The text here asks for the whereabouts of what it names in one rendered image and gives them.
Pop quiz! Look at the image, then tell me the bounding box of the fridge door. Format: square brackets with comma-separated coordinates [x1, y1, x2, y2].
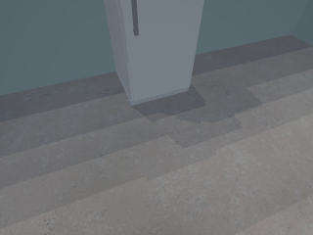
[121, 0, 204, 101]

